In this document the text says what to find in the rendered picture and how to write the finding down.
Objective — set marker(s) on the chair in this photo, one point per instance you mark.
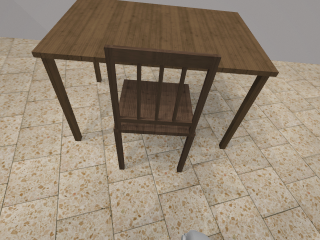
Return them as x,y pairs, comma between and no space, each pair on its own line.
157,108

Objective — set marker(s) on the table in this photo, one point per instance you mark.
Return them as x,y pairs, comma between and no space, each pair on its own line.
89,25

